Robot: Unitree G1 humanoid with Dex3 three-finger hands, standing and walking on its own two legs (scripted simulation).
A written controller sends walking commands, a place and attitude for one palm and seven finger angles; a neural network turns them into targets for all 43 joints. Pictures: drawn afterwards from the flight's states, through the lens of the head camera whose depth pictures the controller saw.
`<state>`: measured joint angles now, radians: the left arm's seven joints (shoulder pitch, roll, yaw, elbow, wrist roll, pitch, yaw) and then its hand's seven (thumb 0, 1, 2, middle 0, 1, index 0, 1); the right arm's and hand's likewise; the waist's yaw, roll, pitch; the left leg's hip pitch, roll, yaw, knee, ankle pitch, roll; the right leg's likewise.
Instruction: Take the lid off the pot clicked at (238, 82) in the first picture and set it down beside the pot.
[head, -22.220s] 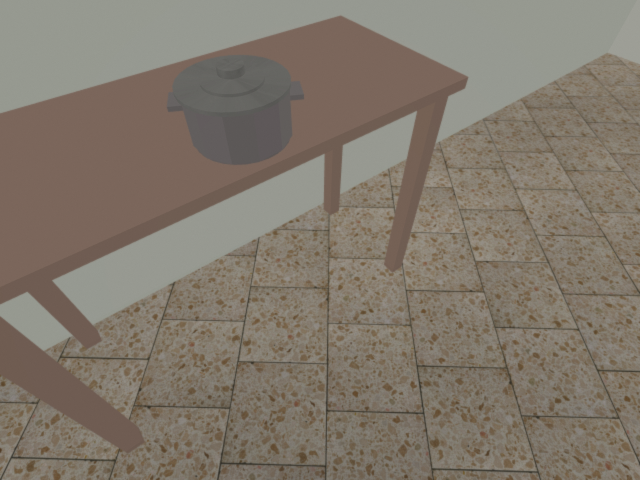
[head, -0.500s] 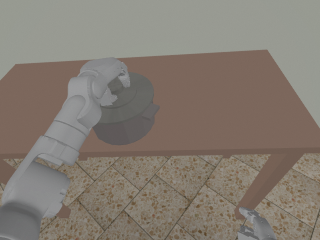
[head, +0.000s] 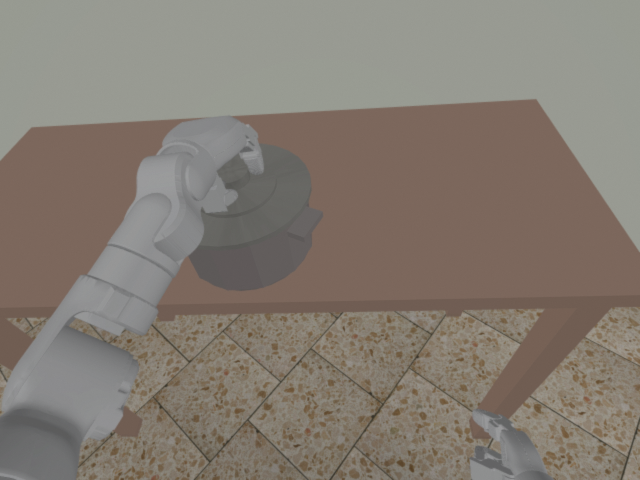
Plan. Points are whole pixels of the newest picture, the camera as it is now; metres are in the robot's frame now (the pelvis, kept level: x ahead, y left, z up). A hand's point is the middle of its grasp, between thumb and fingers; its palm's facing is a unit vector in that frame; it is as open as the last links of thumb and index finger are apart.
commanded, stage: lift the lid straight up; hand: left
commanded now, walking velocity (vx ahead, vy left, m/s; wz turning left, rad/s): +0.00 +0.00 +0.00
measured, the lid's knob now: (230, 175) +0.46 +0.13 +0.15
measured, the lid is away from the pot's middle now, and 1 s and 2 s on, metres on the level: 0.00 0.00 0.01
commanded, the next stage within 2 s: move the lid sideways beside the pot in 1.88 s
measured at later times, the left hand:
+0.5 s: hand (213, 170) +0.42 +0.13 +0.20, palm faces -0.20 -0.07 -0.98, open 7.6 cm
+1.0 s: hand (205, 134) +0.43 +0.13 +0.24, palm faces -0.17 -0.07 -0.98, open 7.6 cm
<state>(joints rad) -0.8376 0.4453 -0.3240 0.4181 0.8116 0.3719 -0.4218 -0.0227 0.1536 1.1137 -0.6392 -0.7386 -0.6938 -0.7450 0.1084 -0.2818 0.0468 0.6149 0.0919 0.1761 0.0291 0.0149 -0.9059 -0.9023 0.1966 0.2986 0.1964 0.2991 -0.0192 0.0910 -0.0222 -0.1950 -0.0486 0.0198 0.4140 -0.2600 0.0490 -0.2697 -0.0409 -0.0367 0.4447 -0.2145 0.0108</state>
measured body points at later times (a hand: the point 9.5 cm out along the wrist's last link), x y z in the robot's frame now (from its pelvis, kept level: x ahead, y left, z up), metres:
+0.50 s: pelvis -0.01 +0.00 +0.00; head +0.01 -0.04 +0.45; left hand +0.42 +0.13 +0.25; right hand +0.18 -0.23 -0.11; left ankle -0.03 +0.09 -0.74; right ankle +0.01 -0.13 -0.74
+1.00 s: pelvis -0.01 +0.00 +0.00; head +0.00 -0.04 +0.45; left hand +0.43 +0.13 +0.29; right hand +0.15 -0.24 -0.12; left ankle -0.03 +0.09 -0.74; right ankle +0.01 -0.13 -0.74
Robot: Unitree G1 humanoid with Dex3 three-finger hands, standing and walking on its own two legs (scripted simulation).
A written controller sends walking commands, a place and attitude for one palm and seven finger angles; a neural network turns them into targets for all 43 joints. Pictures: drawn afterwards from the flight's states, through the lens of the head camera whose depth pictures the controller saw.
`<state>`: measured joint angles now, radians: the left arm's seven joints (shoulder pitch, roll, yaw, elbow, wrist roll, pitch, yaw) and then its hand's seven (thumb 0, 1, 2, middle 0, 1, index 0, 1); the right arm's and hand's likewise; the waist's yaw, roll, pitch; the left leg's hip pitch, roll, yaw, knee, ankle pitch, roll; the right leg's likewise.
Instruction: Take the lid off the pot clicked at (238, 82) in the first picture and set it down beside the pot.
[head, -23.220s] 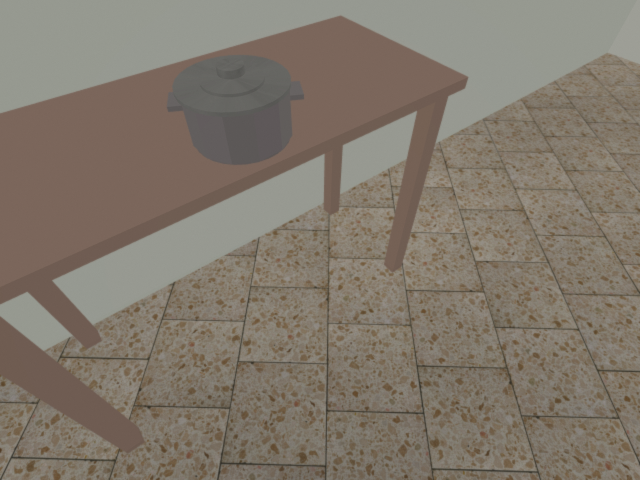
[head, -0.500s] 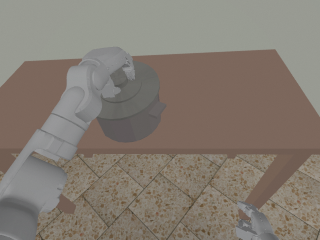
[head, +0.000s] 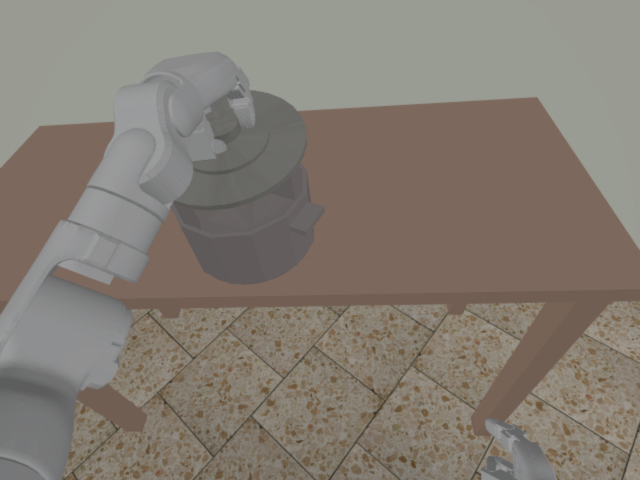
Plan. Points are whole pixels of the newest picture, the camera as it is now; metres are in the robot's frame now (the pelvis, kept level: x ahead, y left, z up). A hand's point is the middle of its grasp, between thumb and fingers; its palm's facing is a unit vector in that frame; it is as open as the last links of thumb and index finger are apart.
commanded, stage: lift the lid straight up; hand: left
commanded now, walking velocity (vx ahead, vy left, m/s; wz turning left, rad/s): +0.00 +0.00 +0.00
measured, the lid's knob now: (219, 127) +0.48 +0.13 +0.22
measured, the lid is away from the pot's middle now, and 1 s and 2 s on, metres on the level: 0.00 0.01 0.14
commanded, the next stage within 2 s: move the lid sideways beside the pot in 0.88 s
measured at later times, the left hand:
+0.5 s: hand (201, 93) +0.44 +0.13 +0.28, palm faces -0.10 -0.06 -0.99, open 7.6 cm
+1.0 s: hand (190, 78) +0.44 +0.14 +0.30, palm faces -0.07 -0.09 -0.99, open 7.6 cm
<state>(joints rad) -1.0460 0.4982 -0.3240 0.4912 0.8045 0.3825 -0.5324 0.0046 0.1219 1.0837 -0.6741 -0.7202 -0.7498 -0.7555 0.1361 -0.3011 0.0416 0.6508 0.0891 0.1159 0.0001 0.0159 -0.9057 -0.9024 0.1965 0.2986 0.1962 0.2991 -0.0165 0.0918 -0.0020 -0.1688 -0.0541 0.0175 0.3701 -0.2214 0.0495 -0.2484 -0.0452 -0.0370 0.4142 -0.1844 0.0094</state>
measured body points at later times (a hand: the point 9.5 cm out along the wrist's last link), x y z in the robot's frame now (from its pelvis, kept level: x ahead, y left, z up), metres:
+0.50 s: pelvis +0.00 +0.00 +0.00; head +0.01 -0.04 +0.45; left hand +0.44 +0.13 +0.34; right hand +0.18 -0.23 -0.11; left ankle -0.02 +0.09 -0.74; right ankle +0.02 -0.13 -0.74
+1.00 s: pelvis +0.00 +0.00 +0.00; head +0.01 -0.04 +0.45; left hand +0.44 +0.14 +0.35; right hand +0.18 -0.23 -0.11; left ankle -0.02 +0.09 -0.74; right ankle +0.02 -0.13 -0.74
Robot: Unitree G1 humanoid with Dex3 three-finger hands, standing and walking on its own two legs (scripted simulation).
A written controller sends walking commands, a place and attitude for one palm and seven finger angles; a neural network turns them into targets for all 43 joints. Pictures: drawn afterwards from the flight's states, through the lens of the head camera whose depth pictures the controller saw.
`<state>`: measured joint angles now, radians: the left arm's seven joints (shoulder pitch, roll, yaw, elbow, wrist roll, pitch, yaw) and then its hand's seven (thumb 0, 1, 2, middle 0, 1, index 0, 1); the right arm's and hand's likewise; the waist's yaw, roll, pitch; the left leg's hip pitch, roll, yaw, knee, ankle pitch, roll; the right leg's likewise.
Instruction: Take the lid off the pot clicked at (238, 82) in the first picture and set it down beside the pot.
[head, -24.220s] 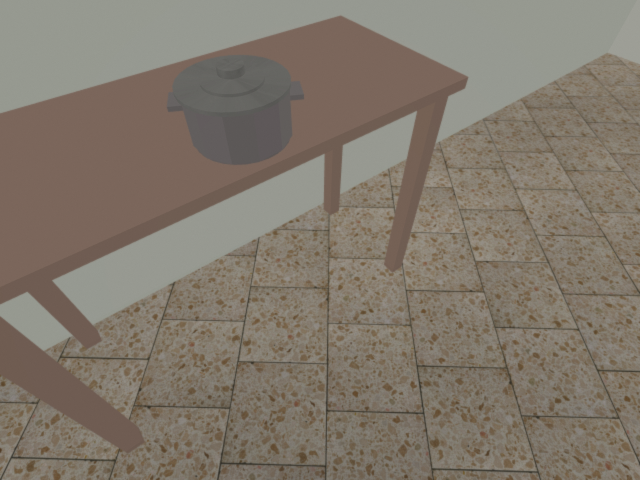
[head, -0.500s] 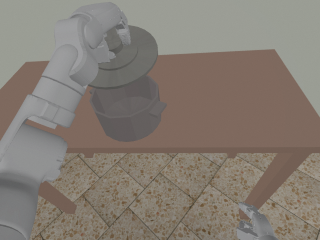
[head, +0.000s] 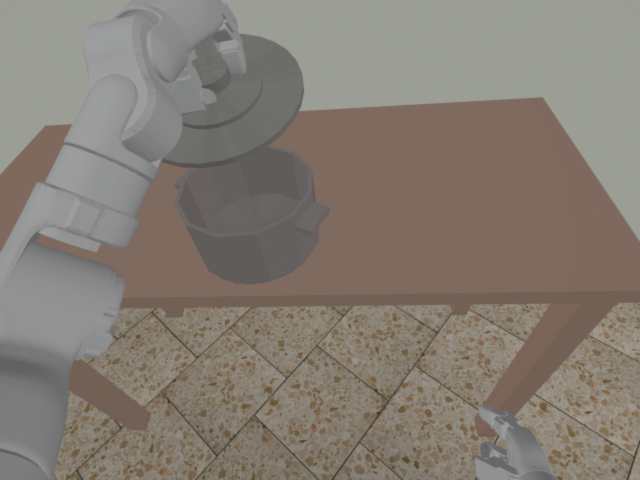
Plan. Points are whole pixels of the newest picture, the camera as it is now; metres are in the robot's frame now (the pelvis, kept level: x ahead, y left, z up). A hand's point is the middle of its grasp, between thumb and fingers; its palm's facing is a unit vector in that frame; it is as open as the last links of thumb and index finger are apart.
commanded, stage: move the lid sideways beside the pot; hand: left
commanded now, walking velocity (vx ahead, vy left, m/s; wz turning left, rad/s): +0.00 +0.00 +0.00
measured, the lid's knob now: (207, 75) +0.48 +0.13 +0.28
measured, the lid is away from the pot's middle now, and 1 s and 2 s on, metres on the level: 0.01 0.14 0.24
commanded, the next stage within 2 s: none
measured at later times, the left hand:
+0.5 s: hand (134, 84) +0.43 +0.19 +0.30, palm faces -0.07 -0.06 -1.00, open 7.6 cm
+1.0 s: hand (81, 88) +0.44 +0.26 +0.30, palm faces -0.10 -0.08 -0.99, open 7.6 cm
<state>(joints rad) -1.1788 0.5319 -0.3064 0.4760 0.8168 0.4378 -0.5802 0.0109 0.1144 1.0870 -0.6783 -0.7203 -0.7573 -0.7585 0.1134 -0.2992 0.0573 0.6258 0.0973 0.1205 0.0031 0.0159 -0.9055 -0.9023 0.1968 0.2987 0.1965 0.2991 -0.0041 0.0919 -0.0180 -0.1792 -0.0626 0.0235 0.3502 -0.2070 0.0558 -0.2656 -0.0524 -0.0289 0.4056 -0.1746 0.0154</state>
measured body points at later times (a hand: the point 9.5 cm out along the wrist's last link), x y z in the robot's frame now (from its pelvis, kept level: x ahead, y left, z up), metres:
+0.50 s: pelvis +0.00 +0.00 +0.00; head +0.01 -0.03 +0.45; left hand +0.43 +0.20 +0.36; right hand +0.17 -0.23 -0.11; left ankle -0.02 +0.09 -0.74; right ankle +0.02 -0.13 -0.74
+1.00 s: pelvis +0.00 +0.01 +0.00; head +0.03 -0.02 +0.45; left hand +0.44 +0.26 +0.35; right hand +0.16 -0.24 -0.12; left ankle -0.02 +0.09 -0.74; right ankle +0.02 -0.13 -0.74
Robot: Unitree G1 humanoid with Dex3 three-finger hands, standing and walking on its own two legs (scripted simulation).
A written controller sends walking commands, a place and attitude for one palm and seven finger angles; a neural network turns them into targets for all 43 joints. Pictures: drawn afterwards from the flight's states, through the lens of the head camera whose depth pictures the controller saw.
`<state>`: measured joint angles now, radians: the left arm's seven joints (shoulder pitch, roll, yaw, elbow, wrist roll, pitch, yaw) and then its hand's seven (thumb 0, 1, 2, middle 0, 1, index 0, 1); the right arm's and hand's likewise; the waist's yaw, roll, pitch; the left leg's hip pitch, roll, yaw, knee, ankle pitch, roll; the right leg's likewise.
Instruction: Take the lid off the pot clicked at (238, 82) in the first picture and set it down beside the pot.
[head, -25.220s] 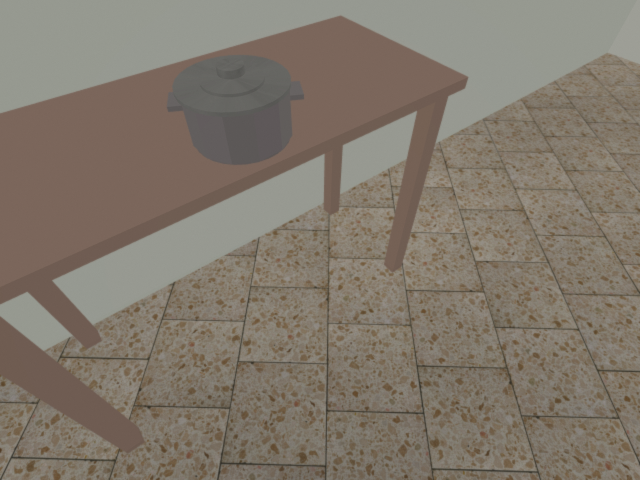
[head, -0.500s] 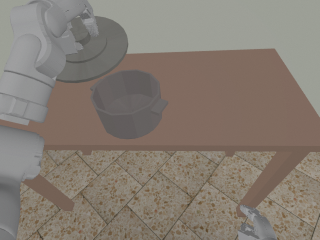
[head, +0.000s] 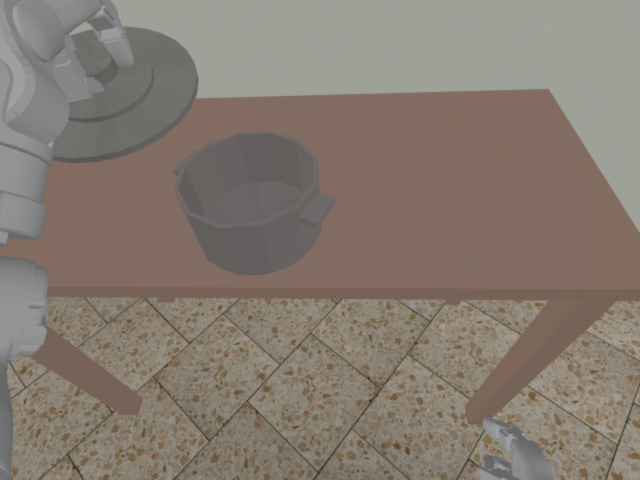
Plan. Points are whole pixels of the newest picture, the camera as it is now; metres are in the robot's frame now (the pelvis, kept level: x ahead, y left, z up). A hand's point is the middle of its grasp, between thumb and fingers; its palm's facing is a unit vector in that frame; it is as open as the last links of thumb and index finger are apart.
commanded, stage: move the lid sideways beside the pot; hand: left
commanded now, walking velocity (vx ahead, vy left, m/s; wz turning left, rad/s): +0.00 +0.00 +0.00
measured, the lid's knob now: (90, 67) +0.47 +0.26 +0.28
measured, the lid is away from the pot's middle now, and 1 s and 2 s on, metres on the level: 0.14 0.24 0.23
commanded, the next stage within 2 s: lower the lid onto the table in 1.04 s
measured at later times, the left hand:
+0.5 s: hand (28, 73) +0.44 +0.30 +0.29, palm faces -0.11 -0.08 -0.99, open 7.6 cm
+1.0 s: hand out of the picture +0.44 +0.34 +0.29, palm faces -0.11 -0.07 -0.99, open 7.6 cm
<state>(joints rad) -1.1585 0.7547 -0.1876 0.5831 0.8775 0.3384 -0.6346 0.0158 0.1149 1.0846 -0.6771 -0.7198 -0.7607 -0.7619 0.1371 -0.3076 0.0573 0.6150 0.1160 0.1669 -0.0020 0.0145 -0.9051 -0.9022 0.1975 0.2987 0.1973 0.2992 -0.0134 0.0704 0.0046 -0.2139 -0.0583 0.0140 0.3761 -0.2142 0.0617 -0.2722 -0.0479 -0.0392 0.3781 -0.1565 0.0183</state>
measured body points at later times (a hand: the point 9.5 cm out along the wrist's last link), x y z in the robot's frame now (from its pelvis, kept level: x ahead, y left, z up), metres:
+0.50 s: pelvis +0.01 +0.00 +0.00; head +0.05 -0.02 +0.45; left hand +0.44 +0.30 +0.35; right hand +0.15 -0.25 -0.12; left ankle -0.02 +0.08 -0.74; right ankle +0.02 -0.14 -0.74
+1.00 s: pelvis +0.01 +0.00 +0.00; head +0.07 -0.01 +0.45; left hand +0.44 +0.34 +0.35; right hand +0.14 -0.25 -0.12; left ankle -0.02 +0.08 -0.74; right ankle +0.02 -0.14 -0.74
